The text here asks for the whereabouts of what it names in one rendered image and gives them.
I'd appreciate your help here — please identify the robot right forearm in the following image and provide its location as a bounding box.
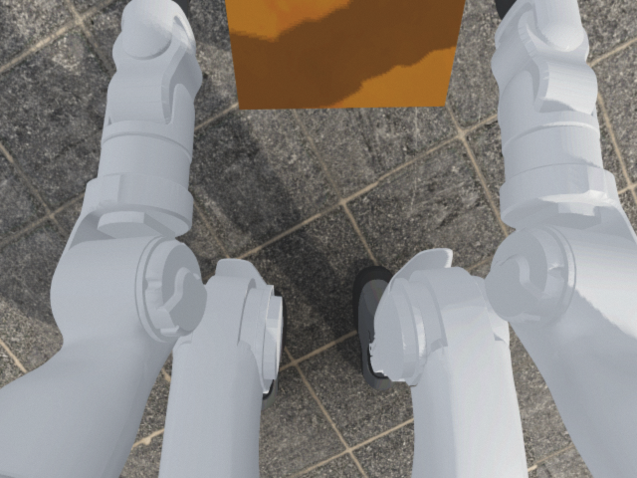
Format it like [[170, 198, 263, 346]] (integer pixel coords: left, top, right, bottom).
[[491, 0, 637, 245]]

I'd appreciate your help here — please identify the robot left forearm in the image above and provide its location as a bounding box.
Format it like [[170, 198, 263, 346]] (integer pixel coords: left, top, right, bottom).
[[50, 0, 202, 316]]

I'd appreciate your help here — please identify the robot foot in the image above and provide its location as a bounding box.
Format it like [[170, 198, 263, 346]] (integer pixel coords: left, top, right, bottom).
[[352, 266, 396, 390], [261, 289, 287, 410]]

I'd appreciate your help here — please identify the robot right upper arm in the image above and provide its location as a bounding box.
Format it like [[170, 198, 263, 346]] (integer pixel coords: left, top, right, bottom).
[[485, 223, 637, 478]]

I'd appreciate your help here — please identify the right robot foot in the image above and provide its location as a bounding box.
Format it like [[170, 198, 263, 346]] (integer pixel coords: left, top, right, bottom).
[[352, 266, 396, 390]]

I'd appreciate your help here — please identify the right robot hand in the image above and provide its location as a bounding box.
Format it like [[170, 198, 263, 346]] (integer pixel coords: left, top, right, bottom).
[[495, 0, 517, 20]]

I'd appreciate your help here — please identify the left robot foot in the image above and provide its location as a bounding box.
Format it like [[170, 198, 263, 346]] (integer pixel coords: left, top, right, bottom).
[[261, 289, 287, 410]]

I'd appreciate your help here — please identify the carton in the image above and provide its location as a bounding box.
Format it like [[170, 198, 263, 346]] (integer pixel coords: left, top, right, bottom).
[[225, 0, 466, 110]]

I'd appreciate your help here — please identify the robot left upper arm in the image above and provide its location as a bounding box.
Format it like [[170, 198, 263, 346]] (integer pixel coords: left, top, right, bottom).
[[0, 235, 207, 478]]

